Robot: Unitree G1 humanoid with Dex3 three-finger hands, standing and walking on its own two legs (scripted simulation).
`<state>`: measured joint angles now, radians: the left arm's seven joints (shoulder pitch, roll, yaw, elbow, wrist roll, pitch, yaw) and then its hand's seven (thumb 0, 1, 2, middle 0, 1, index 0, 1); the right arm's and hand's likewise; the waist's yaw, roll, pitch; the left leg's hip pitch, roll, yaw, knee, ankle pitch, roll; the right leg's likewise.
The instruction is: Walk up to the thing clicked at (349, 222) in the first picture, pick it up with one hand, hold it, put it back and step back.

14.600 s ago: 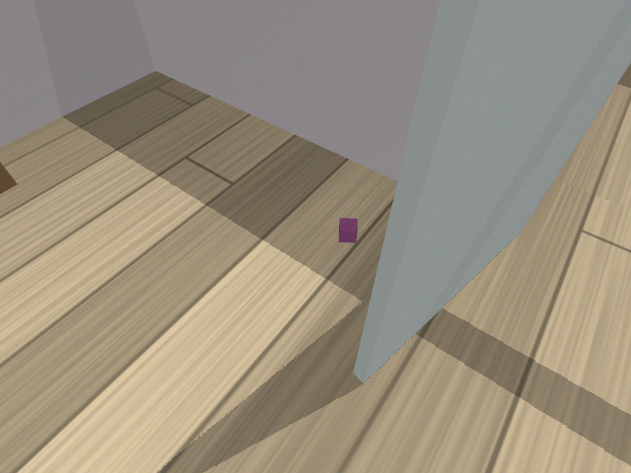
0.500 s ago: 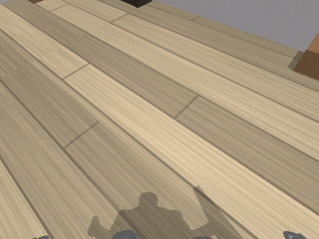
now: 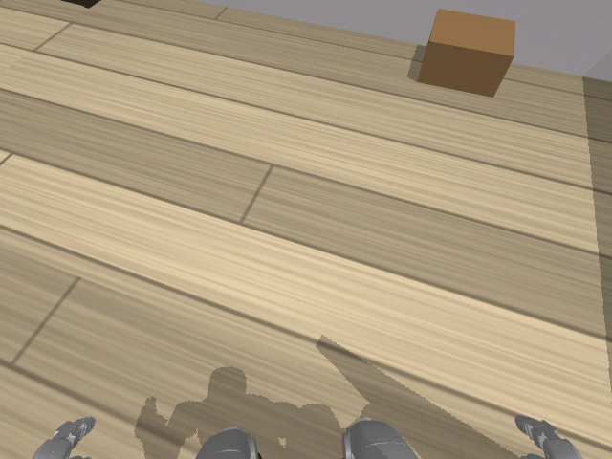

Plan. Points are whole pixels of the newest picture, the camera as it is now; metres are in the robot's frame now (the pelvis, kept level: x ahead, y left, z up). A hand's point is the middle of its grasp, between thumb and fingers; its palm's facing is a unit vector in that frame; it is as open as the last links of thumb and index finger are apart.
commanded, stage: walk up
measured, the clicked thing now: out of the picture +0.10 -1.10 -0.71
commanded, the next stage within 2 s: stand in 1.50 s
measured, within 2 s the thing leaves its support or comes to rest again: neither
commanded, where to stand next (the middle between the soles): +0.06 -0.01 m, yaw -19 degrees
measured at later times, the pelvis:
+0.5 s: pelvis -0.01 +0.02 +0.00, yaw -14 degrees
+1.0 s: pelvis -0.01 +0.01 +0.01, yaw -19 degrees
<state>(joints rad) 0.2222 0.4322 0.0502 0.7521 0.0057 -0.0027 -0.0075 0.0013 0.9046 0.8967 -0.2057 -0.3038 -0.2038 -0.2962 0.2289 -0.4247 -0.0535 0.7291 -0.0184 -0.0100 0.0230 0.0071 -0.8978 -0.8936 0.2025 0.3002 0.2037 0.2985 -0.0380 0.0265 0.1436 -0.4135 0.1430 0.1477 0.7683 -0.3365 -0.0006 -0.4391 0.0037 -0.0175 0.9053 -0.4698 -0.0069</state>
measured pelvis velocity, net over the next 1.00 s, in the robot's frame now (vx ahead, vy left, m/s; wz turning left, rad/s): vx -0.01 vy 0.01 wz -0.34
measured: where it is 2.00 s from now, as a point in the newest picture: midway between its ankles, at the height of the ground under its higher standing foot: outside the picture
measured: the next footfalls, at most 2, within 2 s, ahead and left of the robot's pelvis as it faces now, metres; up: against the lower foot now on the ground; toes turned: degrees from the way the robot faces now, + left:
right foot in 0.04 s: +0.05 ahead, -0.12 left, +0.00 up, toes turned -2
left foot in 0.34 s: +0.09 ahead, +0.13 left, +0.00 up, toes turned -14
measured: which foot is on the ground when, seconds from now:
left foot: down 0.00-0.06, up 0.08-0.32, down 0.34-1.00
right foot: up 0.00-0.02, down 0.04-0.36, up 0.38-0.58, down 0.60-1.00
